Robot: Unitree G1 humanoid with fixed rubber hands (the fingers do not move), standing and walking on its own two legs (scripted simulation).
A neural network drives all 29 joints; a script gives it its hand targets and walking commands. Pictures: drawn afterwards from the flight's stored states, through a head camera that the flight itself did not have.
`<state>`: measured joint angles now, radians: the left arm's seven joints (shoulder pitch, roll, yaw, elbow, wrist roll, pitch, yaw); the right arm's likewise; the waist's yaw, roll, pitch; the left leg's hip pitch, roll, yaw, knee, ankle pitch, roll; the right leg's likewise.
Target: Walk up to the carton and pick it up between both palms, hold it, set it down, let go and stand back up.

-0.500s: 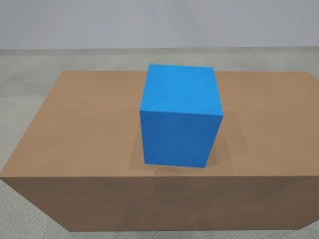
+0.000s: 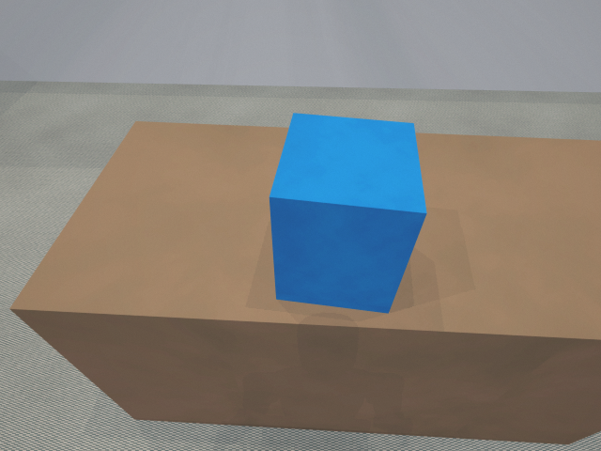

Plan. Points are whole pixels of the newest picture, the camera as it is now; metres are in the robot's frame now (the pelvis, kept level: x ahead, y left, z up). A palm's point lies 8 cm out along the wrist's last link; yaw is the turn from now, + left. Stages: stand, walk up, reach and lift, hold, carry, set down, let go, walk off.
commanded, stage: walk up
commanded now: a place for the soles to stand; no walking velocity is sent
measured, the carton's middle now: (341, 215) +0.49 -0.06 +0.03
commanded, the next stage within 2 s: reach and lift in 0.38 s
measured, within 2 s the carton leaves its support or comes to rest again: neither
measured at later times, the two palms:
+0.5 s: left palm out of the picture +0.08 +0.29 -0.14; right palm out of the picture +0.10 -0.27 -0.13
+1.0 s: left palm (128, 436) +0.18 +0.24 -0.08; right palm (501, 439) +0.17 -0.26 -0.07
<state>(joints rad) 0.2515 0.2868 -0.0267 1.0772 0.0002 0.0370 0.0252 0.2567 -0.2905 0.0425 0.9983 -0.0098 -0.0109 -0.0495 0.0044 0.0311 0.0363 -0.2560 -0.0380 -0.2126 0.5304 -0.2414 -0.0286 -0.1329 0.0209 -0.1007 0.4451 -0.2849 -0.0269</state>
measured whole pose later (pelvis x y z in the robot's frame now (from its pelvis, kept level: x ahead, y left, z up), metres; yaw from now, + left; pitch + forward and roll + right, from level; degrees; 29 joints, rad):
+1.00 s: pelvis -0.01 -0.02 +0.00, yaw -4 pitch -3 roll +1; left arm 0.07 0.26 0.12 0.48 0.05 0.40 0.01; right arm 0.04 -0.21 -0.02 0.72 -0.02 -0.05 0.05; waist 0.03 -0.06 0.09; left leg -0.22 0.06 0.01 0.47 -0.20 -0.06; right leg -0.18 0.02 -0.05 0.52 -0.29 -0.05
